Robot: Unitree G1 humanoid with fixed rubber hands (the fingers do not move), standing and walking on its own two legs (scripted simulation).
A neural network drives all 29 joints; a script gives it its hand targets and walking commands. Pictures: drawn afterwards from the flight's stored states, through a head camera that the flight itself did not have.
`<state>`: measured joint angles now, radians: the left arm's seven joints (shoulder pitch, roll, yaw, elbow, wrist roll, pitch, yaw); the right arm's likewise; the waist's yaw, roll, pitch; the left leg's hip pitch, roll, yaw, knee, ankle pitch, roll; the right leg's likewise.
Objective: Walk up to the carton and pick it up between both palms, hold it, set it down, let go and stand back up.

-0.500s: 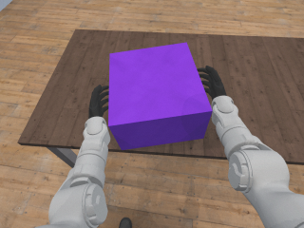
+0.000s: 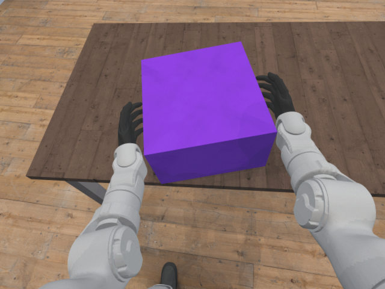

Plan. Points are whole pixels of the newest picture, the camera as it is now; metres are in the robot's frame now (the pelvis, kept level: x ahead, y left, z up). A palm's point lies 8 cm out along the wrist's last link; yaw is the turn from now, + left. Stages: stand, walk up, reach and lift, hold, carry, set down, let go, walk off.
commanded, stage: set down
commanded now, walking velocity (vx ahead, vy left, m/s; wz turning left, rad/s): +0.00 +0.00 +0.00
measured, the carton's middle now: (201, 111) +0.49 +0.06 +0.01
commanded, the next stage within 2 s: none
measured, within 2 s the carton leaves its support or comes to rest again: rests again in 0.16 s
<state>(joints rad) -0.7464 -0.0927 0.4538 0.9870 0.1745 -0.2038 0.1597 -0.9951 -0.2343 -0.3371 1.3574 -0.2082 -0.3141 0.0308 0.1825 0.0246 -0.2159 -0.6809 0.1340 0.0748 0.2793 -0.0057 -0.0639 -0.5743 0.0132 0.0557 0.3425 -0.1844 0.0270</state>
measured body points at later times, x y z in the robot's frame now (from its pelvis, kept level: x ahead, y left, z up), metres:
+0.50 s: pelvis +0.00 +0.00 +0.00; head +0.12 +0.00 +0.43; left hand +0.40 +0.21 +0.02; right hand +0.50 -0.11 +0.03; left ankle +0.04 +0.17 -0.74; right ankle -0.04 -0.14 -0.74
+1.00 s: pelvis +0.01 +0.00 +0.00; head +0.13 +0.01 +0.44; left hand +0.40 +0.21 +0.01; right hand +0.49 -0.12 +0.03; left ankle +0.04 +0.17 -0.74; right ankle -0.04 -0.14 -0.74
